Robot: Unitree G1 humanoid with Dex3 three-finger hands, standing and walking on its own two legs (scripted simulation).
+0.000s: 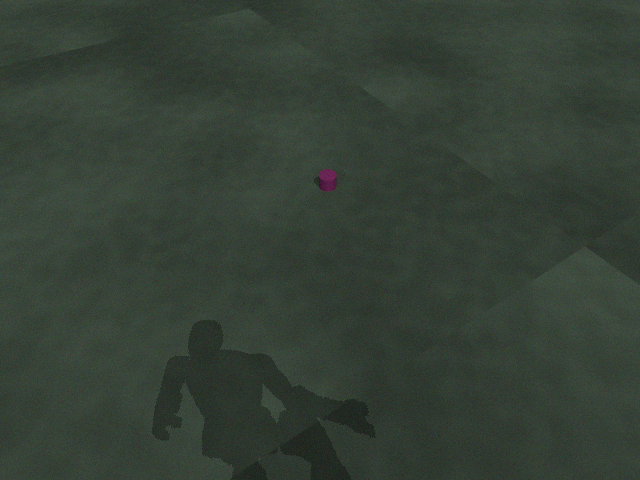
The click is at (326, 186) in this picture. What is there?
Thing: low tin
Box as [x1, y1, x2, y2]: [319, 169, 336, 191]
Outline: 325,169 319,173 319,187 322,190 328,191 332,190 335,187 336,174 332,170
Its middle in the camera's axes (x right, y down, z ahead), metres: +0.04 -0.32 +1.86
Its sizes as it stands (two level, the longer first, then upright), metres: 0.086 0.086 0.068
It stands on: the floor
